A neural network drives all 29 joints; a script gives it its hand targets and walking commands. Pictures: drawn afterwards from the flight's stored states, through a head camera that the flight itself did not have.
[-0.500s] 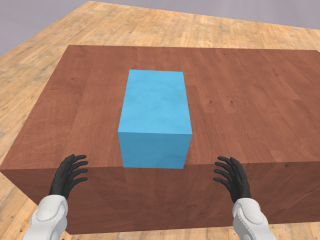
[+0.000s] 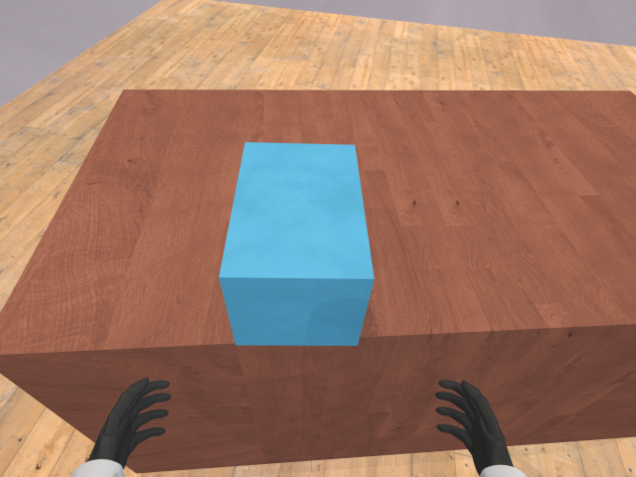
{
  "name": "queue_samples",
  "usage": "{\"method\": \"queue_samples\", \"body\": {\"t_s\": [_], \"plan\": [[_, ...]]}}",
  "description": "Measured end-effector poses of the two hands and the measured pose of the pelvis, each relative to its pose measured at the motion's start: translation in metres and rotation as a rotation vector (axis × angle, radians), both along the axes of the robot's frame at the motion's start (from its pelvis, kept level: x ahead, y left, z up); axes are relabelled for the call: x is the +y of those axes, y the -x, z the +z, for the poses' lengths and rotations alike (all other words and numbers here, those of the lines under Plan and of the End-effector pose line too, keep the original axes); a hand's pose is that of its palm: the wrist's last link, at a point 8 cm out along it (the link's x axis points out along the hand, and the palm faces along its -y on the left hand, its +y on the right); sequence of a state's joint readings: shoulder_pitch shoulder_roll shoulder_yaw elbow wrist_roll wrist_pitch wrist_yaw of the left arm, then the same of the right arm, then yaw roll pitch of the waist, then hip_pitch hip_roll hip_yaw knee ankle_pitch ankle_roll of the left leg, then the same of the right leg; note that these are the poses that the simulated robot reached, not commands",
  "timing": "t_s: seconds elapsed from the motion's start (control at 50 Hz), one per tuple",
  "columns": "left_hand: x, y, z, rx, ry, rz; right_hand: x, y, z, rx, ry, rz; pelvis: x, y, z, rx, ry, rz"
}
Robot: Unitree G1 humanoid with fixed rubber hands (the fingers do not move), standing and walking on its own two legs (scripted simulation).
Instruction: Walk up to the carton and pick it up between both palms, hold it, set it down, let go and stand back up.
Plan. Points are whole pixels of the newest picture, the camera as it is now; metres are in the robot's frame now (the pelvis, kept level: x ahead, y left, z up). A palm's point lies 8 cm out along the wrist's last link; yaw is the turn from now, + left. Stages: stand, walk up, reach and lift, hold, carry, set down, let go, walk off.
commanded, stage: set down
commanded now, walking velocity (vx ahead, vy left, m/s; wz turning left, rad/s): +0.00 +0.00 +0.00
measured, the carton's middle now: (298, 239) +0.46 +0.05 +0.03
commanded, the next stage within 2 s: let go in 0.46 s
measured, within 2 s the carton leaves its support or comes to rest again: neither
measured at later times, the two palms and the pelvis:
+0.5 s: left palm out of the picture +0.14 +0.24 -0.08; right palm out of the picture +0.15 -0.21 -0.08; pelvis -0.01 +0.00 +0.00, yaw +0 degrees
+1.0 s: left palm out of the picture +0.15 +0.22 -0.08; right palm out of the picture +0.14 -0.23 -0.08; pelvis -0.01 +0.00 +0.00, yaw -1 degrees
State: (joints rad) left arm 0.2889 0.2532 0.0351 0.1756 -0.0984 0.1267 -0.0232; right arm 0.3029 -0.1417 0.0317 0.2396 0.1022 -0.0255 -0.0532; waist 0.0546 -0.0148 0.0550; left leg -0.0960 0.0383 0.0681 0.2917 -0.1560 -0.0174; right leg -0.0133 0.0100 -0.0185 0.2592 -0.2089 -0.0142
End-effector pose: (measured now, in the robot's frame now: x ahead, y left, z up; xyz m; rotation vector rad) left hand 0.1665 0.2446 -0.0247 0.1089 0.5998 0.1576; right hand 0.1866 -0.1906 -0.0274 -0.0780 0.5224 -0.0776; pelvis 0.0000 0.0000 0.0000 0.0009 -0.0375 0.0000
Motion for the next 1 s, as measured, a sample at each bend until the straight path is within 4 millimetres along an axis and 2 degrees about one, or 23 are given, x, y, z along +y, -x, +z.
{"method": "queue_samples", "body": {"t_s": [0.24,0.54,0.78,1.0], "plan": [[-0.004,0.015,-0.030,0.114,-0.011,-0.019,-0.012,0.018,-0.028,0.082,0.046,0.013,-0.003,0.001,-0.001,-0.018,-0.003,0.001],[-0.009,0.029,-0.059,0.254,-0.026,-0.040,-0.023,0.038,-0.055,0.187,0.090,0.021,-0.002,0.009,-0.003,-0.035,-0.001,0.004],[-0.023,0.011,-0.057,0.220,-0.036,-0.074,-0.043,0.041,-0.052,0.168,0.111,0.010,-0.003,0.012,-0.004,-0.037,-0.002,-0.006],[-0.023,0.015,-0.059,0.240,-0.036,-0.072,-0.040,0.045,-0.052,0.174,0.106,0.008,-0.002,0.013,-0.004,-0.043,-0.004,-0.014]]}}
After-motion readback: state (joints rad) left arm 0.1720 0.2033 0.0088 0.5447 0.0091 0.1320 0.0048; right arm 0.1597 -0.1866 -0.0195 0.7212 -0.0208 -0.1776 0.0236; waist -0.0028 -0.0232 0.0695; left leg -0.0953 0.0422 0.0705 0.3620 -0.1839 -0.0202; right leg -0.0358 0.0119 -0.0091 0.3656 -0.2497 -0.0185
